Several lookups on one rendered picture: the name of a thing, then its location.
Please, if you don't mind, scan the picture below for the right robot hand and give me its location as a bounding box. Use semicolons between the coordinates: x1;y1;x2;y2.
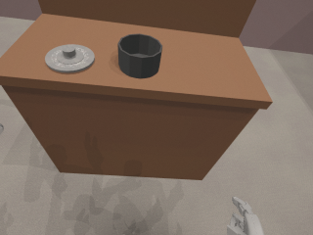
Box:
227;196;265;235

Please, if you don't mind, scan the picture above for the lid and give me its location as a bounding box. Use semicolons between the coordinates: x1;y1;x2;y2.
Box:
45;44;95;73

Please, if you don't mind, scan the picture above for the pot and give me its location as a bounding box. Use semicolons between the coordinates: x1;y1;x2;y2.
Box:
117;33;162;78

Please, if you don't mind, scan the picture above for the knob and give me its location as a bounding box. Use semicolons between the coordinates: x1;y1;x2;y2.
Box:
62;45;76;57

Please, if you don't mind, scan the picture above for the table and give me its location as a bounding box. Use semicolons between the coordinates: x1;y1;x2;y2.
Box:
0;0;273;180

